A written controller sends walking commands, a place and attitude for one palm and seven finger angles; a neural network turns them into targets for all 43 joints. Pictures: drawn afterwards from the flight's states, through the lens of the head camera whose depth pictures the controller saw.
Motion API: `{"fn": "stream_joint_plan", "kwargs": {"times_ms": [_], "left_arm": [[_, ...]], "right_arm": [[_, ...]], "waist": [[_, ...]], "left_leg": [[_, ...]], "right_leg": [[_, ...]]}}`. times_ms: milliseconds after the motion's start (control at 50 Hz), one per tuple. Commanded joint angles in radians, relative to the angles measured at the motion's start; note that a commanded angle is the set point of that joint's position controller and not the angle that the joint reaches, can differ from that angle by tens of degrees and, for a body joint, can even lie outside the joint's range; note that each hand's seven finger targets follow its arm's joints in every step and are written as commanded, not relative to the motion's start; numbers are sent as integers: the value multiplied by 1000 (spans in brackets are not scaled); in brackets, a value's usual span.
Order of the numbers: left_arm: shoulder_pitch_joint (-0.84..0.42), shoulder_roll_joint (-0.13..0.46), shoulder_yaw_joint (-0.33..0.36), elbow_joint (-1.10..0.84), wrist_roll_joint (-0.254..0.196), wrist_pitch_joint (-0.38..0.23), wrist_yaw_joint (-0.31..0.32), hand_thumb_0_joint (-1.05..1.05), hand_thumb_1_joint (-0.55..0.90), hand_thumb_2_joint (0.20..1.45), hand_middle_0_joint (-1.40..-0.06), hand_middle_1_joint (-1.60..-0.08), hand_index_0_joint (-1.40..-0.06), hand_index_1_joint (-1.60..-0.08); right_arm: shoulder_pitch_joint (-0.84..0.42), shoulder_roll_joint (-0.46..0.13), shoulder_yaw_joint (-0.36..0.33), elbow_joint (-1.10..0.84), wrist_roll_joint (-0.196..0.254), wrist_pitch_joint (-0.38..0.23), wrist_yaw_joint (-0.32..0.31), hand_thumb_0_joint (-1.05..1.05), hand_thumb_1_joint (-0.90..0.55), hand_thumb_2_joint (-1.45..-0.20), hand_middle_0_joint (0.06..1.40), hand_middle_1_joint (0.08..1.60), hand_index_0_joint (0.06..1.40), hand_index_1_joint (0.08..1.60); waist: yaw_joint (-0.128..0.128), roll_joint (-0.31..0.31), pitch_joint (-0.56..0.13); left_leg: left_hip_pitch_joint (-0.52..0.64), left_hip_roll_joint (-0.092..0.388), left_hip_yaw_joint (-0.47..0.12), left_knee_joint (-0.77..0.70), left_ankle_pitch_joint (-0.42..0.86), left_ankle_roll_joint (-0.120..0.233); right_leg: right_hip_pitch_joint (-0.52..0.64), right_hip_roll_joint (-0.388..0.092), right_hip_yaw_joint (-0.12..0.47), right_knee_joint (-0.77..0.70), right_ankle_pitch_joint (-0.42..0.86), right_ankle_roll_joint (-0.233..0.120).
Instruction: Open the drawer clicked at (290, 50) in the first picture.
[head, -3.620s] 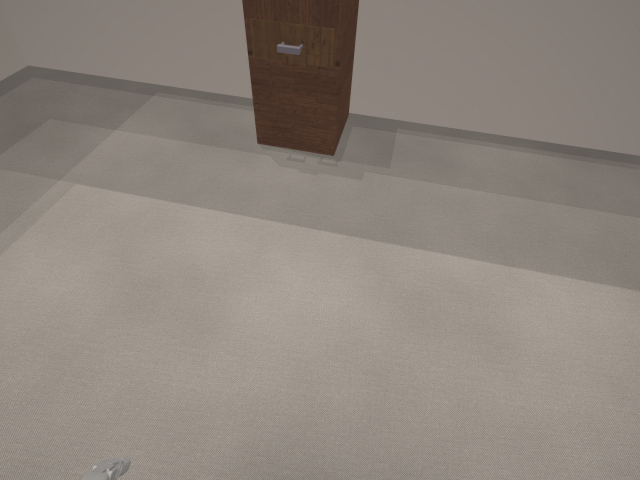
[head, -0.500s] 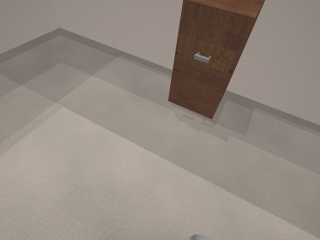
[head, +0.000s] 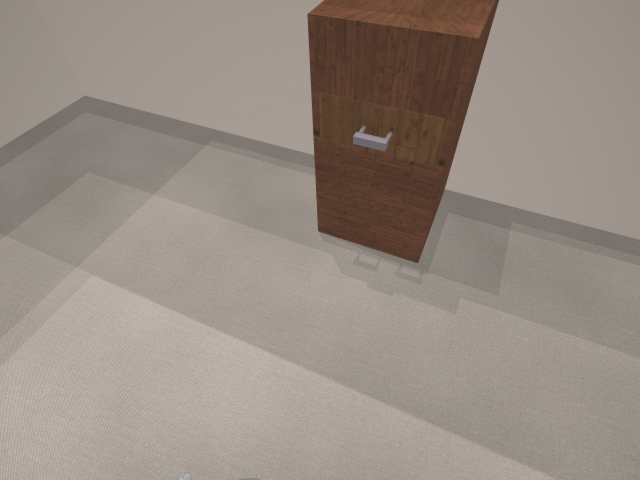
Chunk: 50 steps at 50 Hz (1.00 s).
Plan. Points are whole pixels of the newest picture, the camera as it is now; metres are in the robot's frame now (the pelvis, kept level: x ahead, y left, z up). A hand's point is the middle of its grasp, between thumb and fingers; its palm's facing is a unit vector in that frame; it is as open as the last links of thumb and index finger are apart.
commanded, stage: walk to a spot facing it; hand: left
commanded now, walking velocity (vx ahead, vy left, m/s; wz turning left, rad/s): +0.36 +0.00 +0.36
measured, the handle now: (373, 136) +1.05 -0.13 -0.21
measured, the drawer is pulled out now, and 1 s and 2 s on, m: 0.00 0.00 0.00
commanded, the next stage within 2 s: turn to face it in 0.32 s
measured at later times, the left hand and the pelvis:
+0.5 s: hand out of the picture +0.07 +0.19 -0.19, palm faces +0.29 -0.95 -0.14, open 7.4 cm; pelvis +0.20 +0.06 -0.01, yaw +11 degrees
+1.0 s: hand (204, 339) +0.37 +0.22 -0.15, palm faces -0.02 -0.96 -0.30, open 7.4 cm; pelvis +0.28 +0.02 -0.01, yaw -4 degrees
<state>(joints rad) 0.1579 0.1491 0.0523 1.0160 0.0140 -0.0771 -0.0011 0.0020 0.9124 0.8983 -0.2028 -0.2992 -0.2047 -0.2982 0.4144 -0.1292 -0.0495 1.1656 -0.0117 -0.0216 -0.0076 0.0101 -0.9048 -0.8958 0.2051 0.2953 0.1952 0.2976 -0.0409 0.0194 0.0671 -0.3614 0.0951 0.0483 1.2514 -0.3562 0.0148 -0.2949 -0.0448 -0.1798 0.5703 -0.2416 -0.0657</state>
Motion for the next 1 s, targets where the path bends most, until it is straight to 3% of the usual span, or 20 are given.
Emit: {"fn": "stream_joint_plan", "kwargs": {"times_ms": [0,140,280,340,380,400,420,440,460,500,540,580,700,780,820,860,880,900,920,980], "left_arm": [[144,89,5,28,5,-11,9,0,900,900,-200,-300,-200,-300],[222,95,-1,53,7,-29,16,0,900,900,-200,-300,-200,-300],[317,138,0,86,14,-17,27,0,900,900,-200,-300,-200,-300],[315,171,9,82,13,-9,26,0,900,900,-200,-300,-200,-300],[285,189,15,66,5,-6,24,0,900,900,-200,-300,-200,-300],[318,152,14,41,-9,-2,15,0,900,900,-200,-300,-200,-300],[306,92,-10,8,-18,-3,11,0,900,900,-200,-300,-200,-300],[260,114,-7,6,-14,4,26,0,900,900,-200,-300,-200,-300],[216,82,-11,3,-15,12,28,0,900,900,-200,-300,-200,-300],[239,43,-11,48,1,36,26,0,900,900,-200,-300,-200,-300],[305,23,-10,73,3,66,25,0,900,900,-200,-300,-200,-300],[323,25,0,70,1,87,24,0,900,900,-200,-300,-200,-300],[169,48,30,-32,9,126,5,0,900,900,-200,-300,-200,-300],[85,68,37,-92,9,120,-2,0,900,900,-200,-300,-200,-300],[80,74,37,-107,10,112,-4,0,900,900,-200,-300,-200,-300],[128,101,43,-105,12,98,-4,0,900,900,-200,-300,-200,-300],[194,167,54,-92,17,81,-1,0,900,900,-200,-300,-200,-300],[238,289,76,-84,23,68,12,0,900,900,-200,-300,-200,-300],[280,299,75,-78,2,75,23,0,900,900,-200,-300,-200,-300],[120,228,64,-118,-1,82,34,0,900,900,-200,-300,-200,-300]], "right_arm": [[48,-21,-11,-59,-13,1,7,0,-900,-900,200,300,200,300],[-164,-51,-17,-154,-13,9,34,0,-900,-900,200,300,200,300],[-361,-62,0,-236,-10,-4,56,0,-900,-900,200,300,200,300],[-301,-86,-6,-234,-13,-9,46,0,-900,-900,200,300,200,300],[-72,-152,-27,-184,-23,-17,34,0,-900,-900,200,300,200,300],[41,-263,-48,-164,-32,-23,20,0,-900,-900,200,300,200,300],[107,-332,-56,-141,-12,-26,1,0,-900,-900,200,300,200,300],[67,-301,-45,-135,2,-20,-9,0,-900,-900,200,300,200,300],[-13,-265,-36,-158,-2,-28,-16,0,-900,-900,200,300,200,300],[-144,-171,-5,-178,-4,-43,-20,0,-900,-900,200,300,200,300],[-185,-132,11,-176,-3,-48,-22,0,-900,-900,200,300,200,300],[-198,-137,12,-177,-3,-44,-24,0,-900,-900,200,300,200,300],[-223,-177,-19,-207,-11,-8,-23,0,-900,-900,200,300,200,300],[-194,-201,-36,-207,-17,6,-23,0,-900,-900,200,300,200,300],[-191,-222,-47,-212,-19,13,-20,0,-900,-900,200,300,200,300],[-188,-225,-52,-220,-14,20,-15,0,-900,-900,200,300,200,300],[-180,-206,-50,-233,-8,21,-10,0,-900,-900,200,300,200,300],[-197,-123,-31,-278,-3,21,-4,0,-900,-900,200,300,200,300],[-249,-143,-25,-300,0,34,-18,0,-900,-900,200,300,200,300],[-265,-153,-27,-277,-2,44,-16,0,-900,-900,200,300,200,300]], "waist": [[5,-113,-1],[29,-105,51],[79,-93,86],[45,-115,25],[-64,-63,-127],[-91,143,-266],[-88,280,-330],[-66,100,-296],[-36,20,-192],[24,48,-58],[67,92,-33],[86,103,-54],[63,113,28],[34,116,14],[31,116,-27],[58,67,-65],[92,-89,-115],[110,-400,-127],[136,-310,-161],[76,-157,-122]], "left_leg": [[-172,52,-41,-11,151,-19],[-317,73,-6,-242,259,-45],[-266,33,67,-528,200,-2],[-116,-35,123,-583,116,34],[218,-86,118,-718,211,65],[495,123,-164,-757,461,141],[649,354,-467,-822,846,260],[577,369,-374,-844,865,277],[423,347,-300,-881,787,242],[209,272,-125,-932,708,150],[106,215,-6,-962,711,110],[80,209,44,-974,659,113],[62,251,70,-1010,319,137],[163,286,69,-939,357,133],[224,294,98,-864,398,111],[199,258,149,-712,401,50],[111,194,208,-507,298,-13],[-184,38,224,-246,-235,-82],[-192,12,56,-133,-311,-86],[-231,46,-29,-50,-114,-93]], "right_leg": [[26,-244,155,-381,112,-16],[141,-256,63,-418,214,-42],[310,-299,-1,-342,467,-32],[346,-309,-50,-179,748,-20],[252,-256,-117,189,764,32],[8,-126,-131,478,344,96],[-242,-6,-9,738,-351,115],[-251,-47,106,799,-341,81],[-264,-77,114,801,-285,84],[-212,-112,164,722,-173,95],[-125,-98,166,631,-126,103],[-87,-82,156,571,-103,105],[-149,-78,119,382,-64,124],[-142,-58,95,244,-106,119],[-105,-37,71,163,-113,111],[23,-11,59,-12,21,96],[166,-92,179,-135,259,63],[307,-354,550,-194,678,-58],[280,-391,545,-191,800,-156],[223,-262,437,-205,553,-127]]}}
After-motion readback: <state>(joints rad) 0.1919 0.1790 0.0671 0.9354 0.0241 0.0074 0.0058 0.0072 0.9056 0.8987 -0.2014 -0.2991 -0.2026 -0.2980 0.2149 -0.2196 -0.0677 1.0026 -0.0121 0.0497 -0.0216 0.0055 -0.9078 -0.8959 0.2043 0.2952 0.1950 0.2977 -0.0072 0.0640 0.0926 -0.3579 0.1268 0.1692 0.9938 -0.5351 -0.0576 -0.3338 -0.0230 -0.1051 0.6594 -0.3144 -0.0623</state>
